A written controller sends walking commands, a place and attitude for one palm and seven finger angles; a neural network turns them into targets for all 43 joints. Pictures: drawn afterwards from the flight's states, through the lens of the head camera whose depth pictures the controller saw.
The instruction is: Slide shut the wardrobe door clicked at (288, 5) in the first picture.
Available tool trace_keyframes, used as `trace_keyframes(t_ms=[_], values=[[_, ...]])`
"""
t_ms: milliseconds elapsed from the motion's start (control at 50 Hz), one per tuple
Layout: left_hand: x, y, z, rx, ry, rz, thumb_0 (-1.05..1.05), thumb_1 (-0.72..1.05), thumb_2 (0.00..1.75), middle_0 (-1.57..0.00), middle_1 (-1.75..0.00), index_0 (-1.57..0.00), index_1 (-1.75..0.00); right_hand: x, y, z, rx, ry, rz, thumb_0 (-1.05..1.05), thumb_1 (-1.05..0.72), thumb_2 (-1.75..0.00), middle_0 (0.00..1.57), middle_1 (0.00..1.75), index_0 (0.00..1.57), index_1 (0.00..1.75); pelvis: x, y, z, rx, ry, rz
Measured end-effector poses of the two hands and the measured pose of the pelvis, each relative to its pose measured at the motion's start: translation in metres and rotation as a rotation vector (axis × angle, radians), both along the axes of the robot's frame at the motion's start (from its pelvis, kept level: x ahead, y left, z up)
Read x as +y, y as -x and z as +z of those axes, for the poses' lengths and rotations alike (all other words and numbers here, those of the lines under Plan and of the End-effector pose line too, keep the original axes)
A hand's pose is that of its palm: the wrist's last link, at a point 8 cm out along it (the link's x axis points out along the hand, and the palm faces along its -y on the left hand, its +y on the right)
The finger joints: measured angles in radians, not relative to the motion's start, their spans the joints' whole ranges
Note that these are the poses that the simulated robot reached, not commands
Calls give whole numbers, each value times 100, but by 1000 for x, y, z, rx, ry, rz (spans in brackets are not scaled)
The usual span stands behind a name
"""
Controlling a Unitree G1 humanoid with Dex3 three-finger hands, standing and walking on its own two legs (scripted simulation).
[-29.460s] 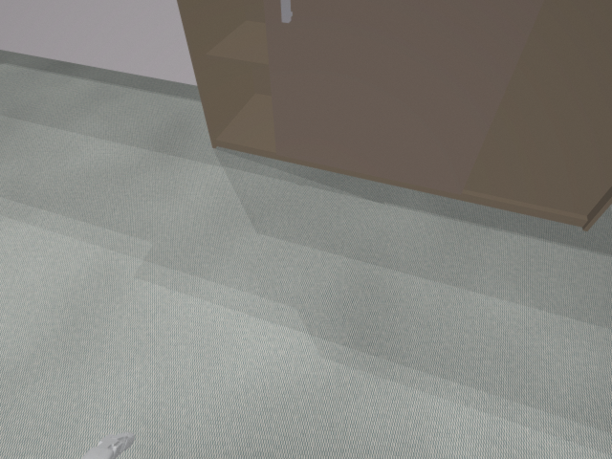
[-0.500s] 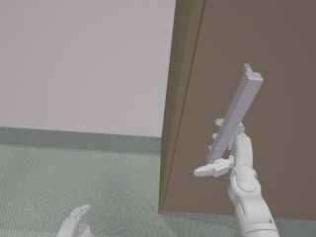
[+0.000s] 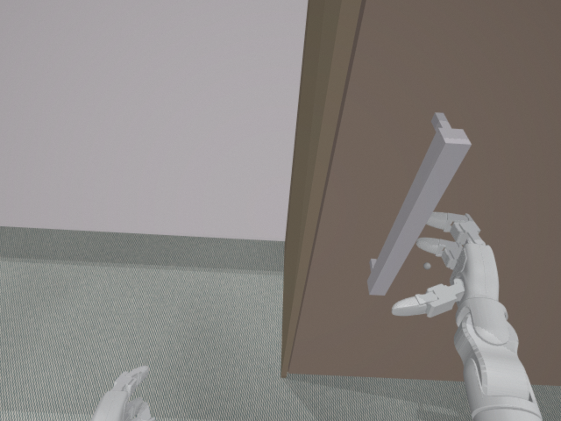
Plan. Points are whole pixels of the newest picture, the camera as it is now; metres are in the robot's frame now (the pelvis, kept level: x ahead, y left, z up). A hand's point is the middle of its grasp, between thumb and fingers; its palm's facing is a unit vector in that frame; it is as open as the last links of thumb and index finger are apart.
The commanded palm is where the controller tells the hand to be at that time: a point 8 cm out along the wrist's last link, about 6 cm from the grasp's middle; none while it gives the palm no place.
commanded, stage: slip the hand off the handle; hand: right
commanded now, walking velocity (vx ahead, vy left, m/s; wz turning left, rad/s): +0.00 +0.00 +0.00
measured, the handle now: (401, 219) +0.38 -0.14 +0.12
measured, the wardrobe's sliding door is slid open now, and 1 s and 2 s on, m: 0.00 0.00 0.00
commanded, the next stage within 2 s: draw the hand back to the body in 0.70 s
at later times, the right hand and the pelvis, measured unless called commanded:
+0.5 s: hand (445, 324) +0.24 -0.18 +0.08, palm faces +0.16 +0.98 -0.15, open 14.7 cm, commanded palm +0.20 -0.23 +0.09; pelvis -0.01 -0.01 +0.00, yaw +0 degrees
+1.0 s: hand (463, 349) +0.20 -0.18 +0.10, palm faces +0.02 +1.00 -0.09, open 14.7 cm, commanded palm +0.17 -0.24 +0.10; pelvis -0.02 +0.00 +0.00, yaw -1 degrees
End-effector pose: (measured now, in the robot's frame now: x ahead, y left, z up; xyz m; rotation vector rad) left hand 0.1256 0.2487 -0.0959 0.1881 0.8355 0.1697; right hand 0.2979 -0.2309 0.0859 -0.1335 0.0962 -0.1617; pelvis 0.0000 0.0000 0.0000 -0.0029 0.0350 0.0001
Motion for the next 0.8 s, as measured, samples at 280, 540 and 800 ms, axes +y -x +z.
trace_keyframes(t_ms=[280, 540, 800], values=[[-13, 1, 3, -49, 18, 2, 1, 90, 89, -20, -30, -20, -30, -4, 44, -6, 1, -3, 23, -2, 54, -20, 25, 115, 27, 115, -10, -3, 0, -12, -3, 13], [-34, -37, 19, -191, 32, -103, 1, 90, 89, -20, -30, -20, -30, 0, 92, 3, -29, 7, 3, -2, 55, -20, 25, 115, 26, 115, -9, 8, -1, -42, -6, -7], [-30, -38, 23, -226, 19, -131, 1, 90, 89, -20, -30, -20, -30, -5, 131, -1, 7, 11, -29, -2, 55, -20, 26, 115, 26, 115, -2, 11, -2, -56, -7, -20]])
